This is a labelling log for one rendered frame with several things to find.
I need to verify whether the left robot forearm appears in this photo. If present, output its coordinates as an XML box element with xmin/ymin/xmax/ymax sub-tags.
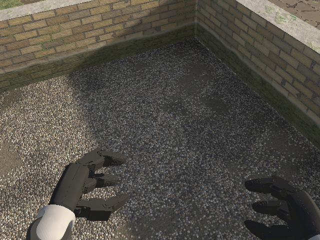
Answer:
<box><xmin>25</xmin><ymin>204</ymin><xmax>76</xmax><ymax>240</ymax></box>

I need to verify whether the left robot hand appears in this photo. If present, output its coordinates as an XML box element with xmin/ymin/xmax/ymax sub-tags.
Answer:
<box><xmin>48</xmin><ymin>147</ymin><xmax>130</xmax><ymax>221</ymax></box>

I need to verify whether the right robot hand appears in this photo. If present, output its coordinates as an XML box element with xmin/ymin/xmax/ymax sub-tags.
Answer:
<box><xmin>244</xmin><ymin>175</ymin><xmax>320</xmax><ymax>240</ymax></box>

